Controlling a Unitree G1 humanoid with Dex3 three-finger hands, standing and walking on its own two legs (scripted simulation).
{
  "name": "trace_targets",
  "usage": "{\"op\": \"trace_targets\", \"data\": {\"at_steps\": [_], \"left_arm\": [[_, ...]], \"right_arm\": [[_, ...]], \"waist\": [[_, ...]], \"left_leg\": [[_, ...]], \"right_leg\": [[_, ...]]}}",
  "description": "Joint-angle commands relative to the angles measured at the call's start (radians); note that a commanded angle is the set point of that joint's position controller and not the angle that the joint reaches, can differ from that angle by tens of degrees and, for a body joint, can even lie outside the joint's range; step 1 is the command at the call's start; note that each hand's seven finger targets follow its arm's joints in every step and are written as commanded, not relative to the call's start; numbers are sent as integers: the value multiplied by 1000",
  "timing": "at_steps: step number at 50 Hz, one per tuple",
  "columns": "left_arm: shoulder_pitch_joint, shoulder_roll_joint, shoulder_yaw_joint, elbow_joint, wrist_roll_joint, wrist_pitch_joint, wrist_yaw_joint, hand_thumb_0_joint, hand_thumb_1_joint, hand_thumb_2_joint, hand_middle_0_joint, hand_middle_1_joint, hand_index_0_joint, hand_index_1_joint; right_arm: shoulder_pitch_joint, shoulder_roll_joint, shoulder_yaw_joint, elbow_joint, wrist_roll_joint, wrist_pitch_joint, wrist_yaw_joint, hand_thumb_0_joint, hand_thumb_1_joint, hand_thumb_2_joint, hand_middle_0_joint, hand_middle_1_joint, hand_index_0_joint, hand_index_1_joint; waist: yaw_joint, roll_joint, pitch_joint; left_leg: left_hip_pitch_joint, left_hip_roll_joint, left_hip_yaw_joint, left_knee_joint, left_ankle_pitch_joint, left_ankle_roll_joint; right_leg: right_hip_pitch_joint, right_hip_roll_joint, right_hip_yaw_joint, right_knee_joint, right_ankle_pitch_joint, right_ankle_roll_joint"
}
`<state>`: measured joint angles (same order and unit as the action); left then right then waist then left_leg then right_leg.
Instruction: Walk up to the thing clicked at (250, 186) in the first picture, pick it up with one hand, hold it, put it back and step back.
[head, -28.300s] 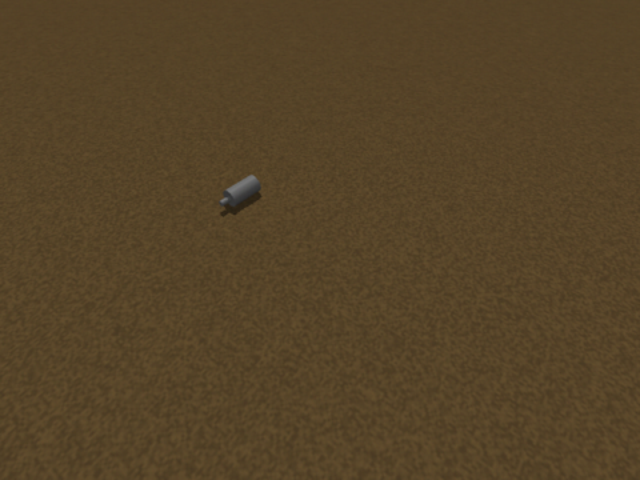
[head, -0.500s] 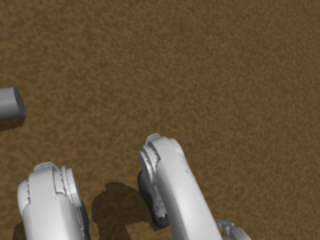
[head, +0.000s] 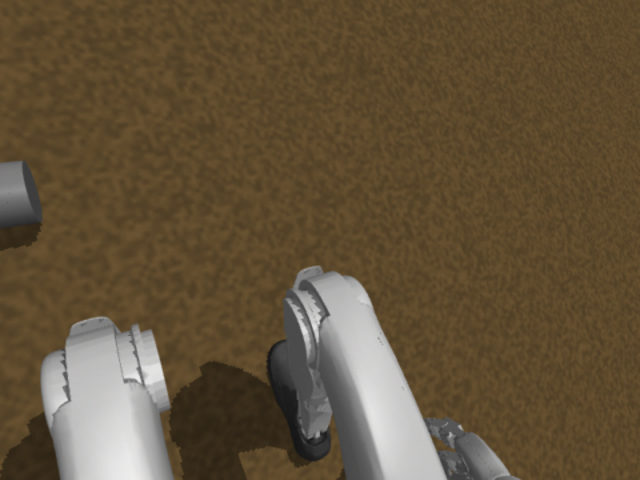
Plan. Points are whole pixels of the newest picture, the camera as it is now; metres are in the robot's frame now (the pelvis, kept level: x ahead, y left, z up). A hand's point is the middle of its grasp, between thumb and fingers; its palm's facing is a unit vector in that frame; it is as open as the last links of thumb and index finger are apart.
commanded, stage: rest palm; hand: left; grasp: from above
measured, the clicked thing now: out of the picture +0.48 +0.35 -0.29
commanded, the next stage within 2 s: close in 1.20 s
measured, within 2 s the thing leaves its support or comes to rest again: neither
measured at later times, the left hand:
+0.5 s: hand out of the picture +0.48 +0.31 -0.24, palm faces -0.45 -0.09 -0.89, open 14.0 cm
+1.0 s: hand out of the picture +0.46 +0.32 -0.26, palm faces -0.47 -0.12 -0.87, open 13.9 cm
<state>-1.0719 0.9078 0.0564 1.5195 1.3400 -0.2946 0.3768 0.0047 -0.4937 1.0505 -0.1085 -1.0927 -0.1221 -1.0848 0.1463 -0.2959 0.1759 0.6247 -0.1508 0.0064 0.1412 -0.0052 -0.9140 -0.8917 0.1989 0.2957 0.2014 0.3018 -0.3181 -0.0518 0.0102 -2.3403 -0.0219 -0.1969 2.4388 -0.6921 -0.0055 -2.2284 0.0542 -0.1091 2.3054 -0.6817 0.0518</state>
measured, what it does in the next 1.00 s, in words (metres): stands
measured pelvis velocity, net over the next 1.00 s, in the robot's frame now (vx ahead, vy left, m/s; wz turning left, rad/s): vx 0.00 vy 0.00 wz -0.05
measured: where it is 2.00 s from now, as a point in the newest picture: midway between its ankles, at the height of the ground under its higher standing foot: (231, 451)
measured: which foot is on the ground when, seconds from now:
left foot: down 0.00-1.00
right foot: down 0.00-1.00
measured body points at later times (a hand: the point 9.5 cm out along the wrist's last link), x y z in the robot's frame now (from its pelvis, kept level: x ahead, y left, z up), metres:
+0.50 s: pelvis +0.00 +0.00 -0.02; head +0.27 +0.12 +0.32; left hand +0.50 +0.32 -0.19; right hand +0.02 -0.26 -0.07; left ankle +0.07 +0.12 -0.29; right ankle +0.11 -0.13 -0.29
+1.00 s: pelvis +0.00 +0.00 -0.02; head +0.28 +0.13 +0.31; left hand +0.49 +0.33 -0.21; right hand +0.06 -0.26 -0.07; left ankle +0.07 +0.12 -0.29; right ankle +0.11 -0.13 -0.29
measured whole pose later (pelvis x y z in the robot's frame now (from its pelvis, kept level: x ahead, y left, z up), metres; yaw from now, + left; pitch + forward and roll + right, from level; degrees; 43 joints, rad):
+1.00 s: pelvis +0.00 +0.00 -0.02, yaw -3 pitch +30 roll -15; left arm -1.08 1.05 0.10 1.66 1.34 -0.29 0.51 0.00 -0.53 1.07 -0.10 -1.02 -0.09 -1.04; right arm 0.11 -0.32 0.27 0.62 -0.21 -0.13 0.18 0.00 -0.91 -0.90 0.20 0.30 0.20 0.30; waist -0.37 -0.13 0.13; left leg -2.35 -0.01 -0.25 2.53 -0.73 -0.01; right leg -2.23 0.08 -0.15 2.35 -0.68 0.06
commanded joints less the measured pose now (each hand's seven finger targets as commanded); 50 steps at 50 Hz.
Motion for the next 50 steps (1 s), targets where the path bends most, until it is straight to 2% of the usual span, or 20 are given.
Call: {"op": "trace_targets", "data": {"at_steps": [1,3,8,13,16,21,25,29,31,32,34,35,36,40,42,43,45,46,48,50], "left_arm": [[-324,255,38,-75,-7,22,77,0,-551,1013,-72,-1012,-67,-1017],[-316,217,13,-16,-12,25,85,0,-556,1023,-69,-1016,-63,-1023],[-332,261,11,16,-9,22,96,0,-550,1037,-81,-1019,-71,-1028],[-326,302,29,21,-1,10,116,0,-554,1065,-82,-1024,-68,-1039],[-345,354,51,-36,5,1,136,0,-556,1071,-85,-1008,-67,-1026],[-290,328,40,14,5,19,164,0,-559,1058,-79,-999,-62,-1016],[-273,342,50,2,-4,36,177,0,-565,1083,-90,-979,-63,-1005],[-267,292,23,39,-19,52,160,0,-546,1066,-92,-992,-72,-1011],[-277,346,54,-14,-25,52,158,0,-546,1089,-96,-1001,-73,-1024],[-265,329,42,-1,-32,53,154,0,-553,1070,-97,-983,-73,-1007],[-243,344,62,16,-32,48,157,0,-543,1070,-93,-999,-72,-1019],[-248,325,50,19,-31,46,149,0,-549,1048,-83,-1000,-67,-1016],[-252,348,61,19,-34,39,150,0,-546,1048,-83,-1008,-68,-1023],[-267,357,66,3,-28,22,157,0,-547,1069,-92,-1006,-71,-1027],[-259,352,59,11,-24,17,159,0,-553,1064,-83,-1010,-64,-1029],[-279,310,30,-4,-21,13,156,0,-549,1076,-84,-1014,-64,-1034],[-255,355,58,21,-16,9,168,0,-543,1093,-90,-1026,-69,-1048],[-258,345,57,34,-19,7,170,0,-536,1092,-88,-1034,-69,-1053],[-270,335,44,10,-11,3,172,0,-524,1125,-100,-1062,-79,-1082],[-264,370,63,18,-8,1,180,0,-510,1120,-106,-1059,-87,-1078]], "right_arm": [[221,-271,-70,18,-12,-17,-17,0,-902,-900,199,300,199,300],[220,-272,-64,29,-17,-31,-16,0,-901,-900,200,300,200,300],[214,-283,-46,22,-24,-59,-23,0,-902,-901,199,300,199,300],[221,-305,-30,21,-36,-80,-24,0,-902,-901,199,300,199,300],[216,-308,-22,21,-39,-88,-23,0,-900,-900,199,300,199,300],[212,-308,-11,31,-47,-100,-10,0,-902,-901,199,300,200,300],[202,-315,-10,30,-48,-106,-3,0,-901,-902,200,300,200,300],[205,-319,-12,37,-50,-123,13,0,-903,-902,200,300,200,300],[194,-336,-14,17,-48,-127,11,0,-902,-902,199,300,200,300],[195,-332,-12,23,-48,-129,13,0,-905,-903,199,300,199,300],[186,-341,-14,15,-50,-127,13,0,-904,-904,199,300,199,300],[185,-341,-11,5,-50,-130,16,0,-904,-903,199,300,199,300],[180,-339,-10,15,-50,-127,15,0,-904,-904,199,300,200,300],[176,-344,-8,8,-55,-128,13,0,-904,-905,199,300,199,300],[180,-340,-2,11,-58,-129,17,0,-904,-905,199,300,199,300],[178,-344,-3,3,-58,-132,19,0,-904,-904,199,300,199,300],[174,-348,-6,19,-60,-131,19,0,-905,-906,199,300,199,300],[178,-357,-7,14,-62,-131,20,0,-904,-905,199,300,199,300],[174,-344,-4,17,-65,-132,25,0,-906,-906,199,300,199,300],[170,-346,6,18,-66,-133,27,0,-905,-906,199,300,199,300]], "waist": [[-34,426,-628],[-60,403,-565],[-69,410,-570],[-76,436,-553],[-59,495,-629],[-73,494,-582],[-57,503,-591],[-90,464,-521],[-69,492,-573],[-69,487,-566],[-72,467,-564],[-89,456,-534],[-78,452,-542],[-85,449,-545],[-92,441,-536],[-105,455,-524],[-92,468,-536],[-106,458,-504],[-99,483,-526],[-93,478,-514]], "left_leg": [[544,17,103,-239,230,31],[505,20,98,-244,180,31],[496,22,91,-234,129,32],[519,29,75,-225,148,21],[571,34,72,-218,200,14],[542,37,77,-193,237,16],[545,39,75,-192,261,15],[515,42,69,-180,236,17],[554,42,62,-185,265,12],[561,44,61,-183,269,11],[539,44,58,-186,255,11],[522,42,61,-179,246,15],[501,44,61,-180,213,18],[506,44,58,-179,204,18],[505,46,57,-170,213,19],[534,46,52,-172,242,11],[549,51,44,-173,248,8],[532,49,41,-166,238,8],[555,51,44,-178,243,7],[543,53,41,-172,246,7]], "right_leg": [[281,20,-91,-186,273,-80],[262,23,-98,-193,233,-81],[261,26,-102,-187,189,-81],[251,25,-121,-165,199,-83],[284,29,-124,-151,243,-85],[291,37,-128,-142,280,-83],[305,38,-131,-143,301,-82],[283,41,-134,-141,286,-80],[306,37,-137,-141,296,-84],[306,38,-137,-138,298,-85],[322,39,-140,-142,289,-84],[317,40,-139,-144,285,-82],[325,42,-135,-151,261,-82],[333,43,-140,-155,259,-79],[341,46,-139,-150,269,-75],[317,43,-148,-144,285,-80],[317,46,-151,-139,285,-80],[299,43,-156,-139,274,-82],[317,47,-151,-137,282,-79],[315,46,-156,-135,284,-78]]}}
